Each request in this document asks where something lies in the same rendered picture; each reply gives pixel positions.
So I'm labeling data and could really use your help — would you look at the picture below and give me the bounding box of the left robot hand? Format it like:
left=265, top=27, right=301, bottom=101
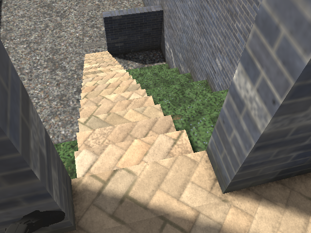
left=5, top=210, right=65, bottom=233

